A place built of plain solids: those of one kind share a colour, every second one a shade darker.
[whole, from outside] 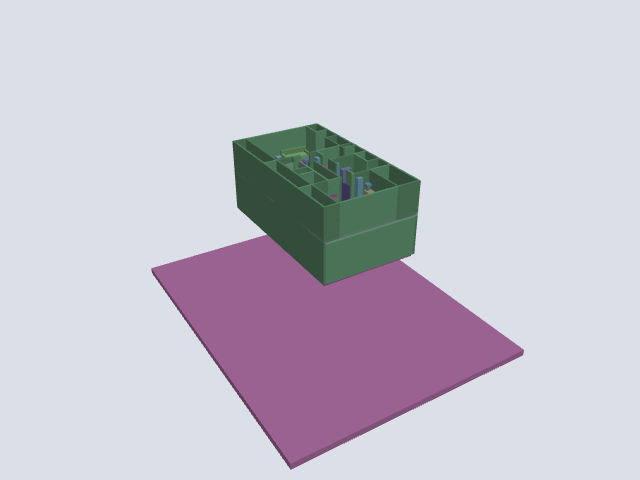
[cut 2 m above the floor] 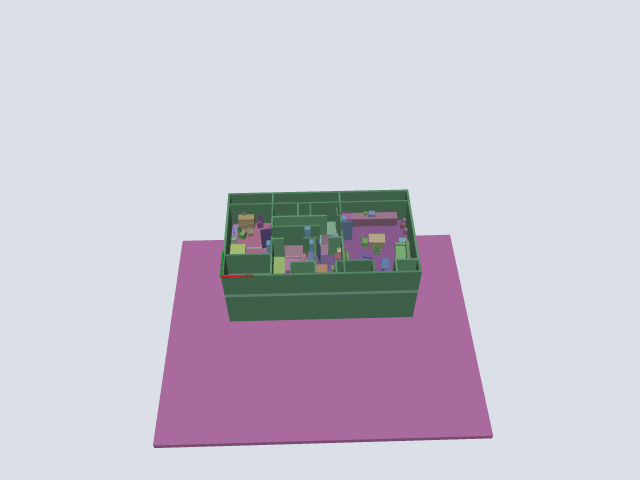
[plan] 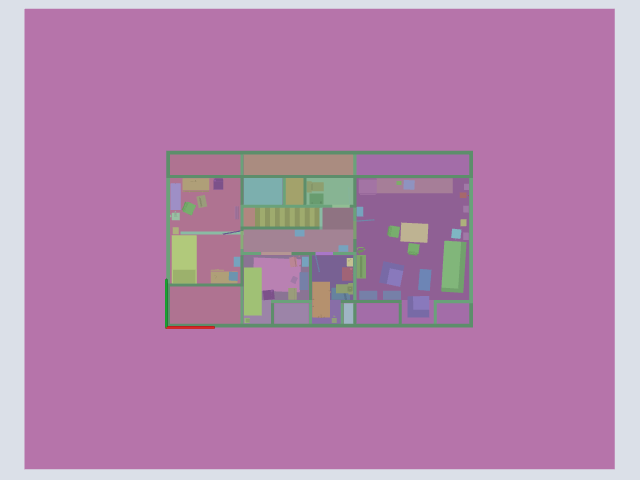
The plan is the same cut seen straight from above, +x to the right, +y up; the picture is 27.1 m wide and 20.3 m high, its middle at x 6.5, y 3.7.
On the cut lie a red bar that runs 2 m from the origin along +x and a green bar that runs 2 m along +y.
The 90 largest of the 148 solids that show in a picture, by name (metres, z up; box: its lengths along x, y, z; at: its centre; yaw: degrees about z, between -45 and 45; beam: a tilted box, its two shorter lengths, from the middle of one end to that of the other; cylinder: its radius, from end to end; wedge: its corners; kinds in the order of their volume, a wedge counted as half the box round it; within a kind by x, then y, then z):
{
 "under_1": {"box": [24.97, 19.48, 0.5], "at": [6.49, 3.74, -7.54]},
 "wall_1": {"box": [0.16, 1.57, 2.32], "at": [0.08, 0.94, 4.15]},
 "wall_2": {"box": [0.16, 7.16, 2.99], "at": [0.08, 3.74, 1.19]},
 "wall_3": {"box": [0.16, 4.46, 2.32], "at": [0.08, 4.09, 4.15]},
 "wall_4": {"box": [0.16, 0.87, 2.32], "at": [0.08, 6.88, 4.15]},
 "wall_5": {"box": [3.27, 0.13, 2.32], "at": [1.64, 1.79, 4.15]},
 "wall_6": {"box": [0.13, 1.57, 2.32], "at": [3.21, 0.94, 4.15]},
 "wall_7": {"box": [0.13, 1.2, 2.32], "at": [3.21, 2.46, 4.15]},
 "wall_8": {"box": [0.13, 0.79, 2.32], "at": [3.21, 4.67, 4.15]},
 "wall_9": {"box": [0.13, 1.13, 2.32], "at": [3.21, 5.75, 4.15]},
 "wall_10": {"box": [0.13, 0.87, 2.32], "at": [3.21, 6.88, 4.15]},
 "wall_11": {"box": [0.87, 0.13, 2.32], "at": [3.58, 3.12, 4.15]},
 "wall_12": {"box": [0.13, 0.87, 2.32], "at": [4.5, 0.59, 4.15]},
 "wall_13": {"box": [3.34, 0.13, 2.32], "at": [4.81, 4.21, 4.15]},
 "wall_14": {"box": [0.13, 1.13, 2.32], "at": [4.99, 5.75, 4.15]},
 "wall_15": {"box": [3.88, 0.13, 2.32], "at": [5.08, 5.12, 4.15]},
 "wall_16": {"box": [1.73, 0.13, 2.32], "at": [5.29, 1.09, 4.15]},
 "wall_17": {"box": [1.02, 0.13, 2.32], "at": [5.8, 3.12, 4.15]},
 "wall_18": {"box": [0.13, 1.13, 2.32], "at": [5.87, 5.75, 4.15]},
 "wall_19": {"box": [0.13, 0.87, 2.32], "at": [6.09, 0.59, 4.15]},
 "wall_20": {"box": [0.13, 1.9, 2.32], "at": [6.09, 2.11, 4.15]},
 "wall_21": {"box": [12.97, 0.16, 5.61], "at": [6.49, 0.08, 2.51]},
 "wall_22": {"box": [12.97, 0.13, 2.32], "at": [6.49, 6.38, 4.15]},
 "wall_23": {"box": [12.97, 0.16, 5.61], "at": [6.49, 7.4, 2.51]},
 "wall_24": {"box": [0.13, 0.87, 2.32], "at": [7.45, 0.59, 4.15]},
 "wall_25": {"box": [0.99, 0.13, 2.32], "at": [7.54, 3.12, 4.15]},
 "wall_26": {"box": [0.13, 0.87, 2.32], "at": [7.97, 0.59, 4.15]},
 "wall_27": {"box": [0.13, 1.9, 2.32], "at": [7.97, 2.11, 4.15]},
 "wall_28": {"box": [0.13, 1.13, 2.32], "at": [7.97, 5.75, 4.15]},
 "wall_29": {"box": [0.13, 0.87, 2.32], "at": [7.97, 6.88, 4.15]},
 "wall_30": {"box": [2.58, 0.13, 2.32], "at": [8.67, 1.09, 4.15]},
 "wall_31": {"box": [0.13, 0.87, 2.32], "at": [9.89, 0.59, 4.15]},
 "wall_32": {"box": [0.13, 0.87, 2.32], "at": [11.38, 0.59, 4.15]},
 "wall_33": {"box": [1.66, 0.13, 2.32], "at": [12.14, 1.09, 4.15]},
 "wall_34": {"box": [0.16, 0.87, 2.32], "at": [12.89, 0.59, 4.15]},
 "wall_35": {"box": [0.16, 5.16, 2.32], "at": [12.89, 3.74, 4.15]},
 "wall_36": {"box": [0.16, 0.87, 2.32], "at": [12.89, 6.88, 4.15]},
 "floor_shut_1": {"box": [12.65, 3.77, 0.5], "at": [6.49, 2.04, -0.25]},
 "stair_1": {"box": [2.73, 0.79, 0.51], "at": [5.12, 4.67, -0.04]},
 "stair_2": {"box": [2.52, 0.79, 0.73], "at": [5.22, 4.67, 0.06]},
 "stair_3": {"box": [2.31, 0.79, 0.94], "at": [5.33, 4.67, 0.17]},
 "stair_4": {"box": [2.1, 0.79, 1.15], "at": [5.43, 4.67, 0.28]},
 "stair_5": {"box": [1.89, 0.79, 1.37], "at": [5.54, 4.67, 0.38]},
 "stair_6": {"box": [1.68, 0.79, 1.58], "at": [5.64, 4.67, 0.49]},
 "stair_7": {"box": [1.47, 0.79, 1.79], "at": [5.75, 4.67, 0.6]},
 "stair_8": {"box": [1.26, 0.79, 2.01], "at": [5.85, 4.67, 0.7]},
 "stair_9": {"box": [1.05, 0.79, 2.22], "at": [5.96, 4.67, 0.81]},
 "stair_10": {"box": [0.84, 0.79, 2.44], "at": [6.06, 4.67, 0.92]},
 "stair_11": {"box": [0.63, 0.79, 2.65], "at": [6.17, 4.67, 1.02]},
 "stair_12": {"box": [0.42, 0.79, 2.86], "at": [6.27, 4.67, 1.13]},
 "stair_13": {"box": [0.21, 0.79, 3.08], "at": [6.38, 4.67, 1.24]},
 "upper_floor_living_1": {"box": [1.79, 0.87, 0.16], "at": [8.94, 0.59, 2.91]},
 "upper_floor_living_2": {"box": [4.77, 5.16, 0.16], "at": [10.43, 3.74, 2.91]},
 "upper_floor_living_3": {"box": [4.77, 0.87, 0.16], "at": [10.43, 6.88, 2.91]},
 "upper_floor_living_4": {"box": [1.35, 1.0, 0.16], "at": [10.63, 0.66, 2.91]},
 "upper_floor_bedroom_1": {"box": [2.98, 1.57, 0.16], "at": [1.65, 0.94, 2.91]},
 "upper_floor_bedroom_2": {"box": [2.98, 4.46, 0.16], "at": [1.65, 4.09, 2.91]},
 "upper_floor_bedroom_3": {"box": [2.98, 0.87, 0.16], "at": [1.65, 6.88, 2.91]},
 "counter_run_1": {"box": [3.22, 0.61, 0.78], "at": [10.51, 6.0, 3.48]},
 "floor_lobby_1": {"box": [3.02, 1.0, 0.5], "at": [2.24, 4.56, -0.25]},
 "upper_floor_bath_1": {"box": [1.22, 1.0, 0.31], "at": [6.77, 0.66, 2.98]},
 "upper_floor_bath_2": {"box": [1.75, 1.9, 0.31], "at": [7.04, 2.11, 2.98]},
 "flat_shelf_1": {"box": [0.39, 0.76, 1.46], "at": [5.83, 1.96, 3.72]},
 "flat_shelf_2": {"box": [0.76, 0.39, 1.46], "at": [8.54, 1.36, 3.72]},
 "flat_shelf_3": {"box": [0.76, 0.39, 1.46], "at": [9.54, 1.36, 3.72]},
 "billy_1": {"box": [0.28, 0.42, 2.02], "at": [2.99, 2.78, 4.0]},
 "billy_2": {"box": [0.42, 0.28, 2.02], "at": [5.64, 3.99, 4.0]},
 "billy_3": {"box": [0.28, 0.42, 2.02], "at": [5.88, 2.78, 4.0]},
 "billy_4": {"box": [0.42, 0.28, 2.02], "at": [7.49, 3.34, 4.0]},
 "billy_5": {"box": [0.28, 0.42, 2.02], "at": [8.19, 4.9, 4.0]},
 "chest_drawers_1": {"box": [1.14, 0.5, 1.0], "at": [1.25, 6.06, 3.49]},
 "chest_drawers_2": {"box": [1.13, 0.5, 1.0], "at": [2.44, 2.12, 3.49]},
 "upper_floor_study_1": {"box": [2.76, 1.9, 0.16], "at": [4.65, 2.11, 2.91]},
 "upper_floor_study_2": {"box": [1.47, 0.87, 0.16], "at": [5.29, 0.59, 2.91]},
 "wall_band_1": {"box": [0.16, 7.16, 0.31], "at": [0.08, 3.74, 2.83]},
 "wall_band_2": {"box": [12.97, 0.16, 0.31], "at": [6.49, 0.08, 2.83]},
 "upper_floor_landing_1": {"box": [4.64, 0.95, 0.16], "at": [5.59, 3.67, 2.91]},
 "upper_floor_landing_2": {"box": [1.43, 0.92, 0.16], "at": [7.2, 4.6, 2.91]},
 "child_bed_1": {"box": [1.06, 2.06, 0.4], "at": [0.76, 2.87, 3.37]},
 "sofa_1": {"box": [0.93, 2.16, 0.34], "at": [12.16, 2.57, 3.27], "yaw": -3.6},
 "upper_floor_1": {"box": [4.64, 0.87, 0.16], "at": [5.59, 6.88, 2.91]},
 "armchair_club_1": {"box": [0.9, 0.92, 0.35], "at": [9.54, 2.26, 3.23], "yaw": -11.7},
 "armchair_club_2": {"box": [0.92, 0.9, 0.35], "at": [10.66, 0.88, 3.23], "yaw": 0.2},
 "kitchen_table_1": {"box": [1.06, 0.71, 0.72], "at": [10.49, 4.01, 3.35], "yaw": -2.8},
 "bathtub_1": {"box": [0.76, 1.52, 0.42], "at": [6.55, 1.18, 3.34]},
 "range_flat_1": {"box": [0.76, 0.65, 0.94], "at": [8.52, 5.99, 3.46]},
 "upper_floor_store_1": {"box": [1.98, 1.13, 0.16], "at": [6.92, 5.75, 2.91]},
 "wall_foot_1": {"box": [12.97, 0.16, 0.17], "at": [6.49, 7.4, 2.91]},
 "upper_floor_dress_1": {"box": [1.65, 1.13, 0.16], "at": [4.09, 5.75, 2.91]},
 "rug_1": {"box": [2.0, 1.4, 0.08], "at": [4.67, 2.23, 2.96], "yaw": -2.2}
}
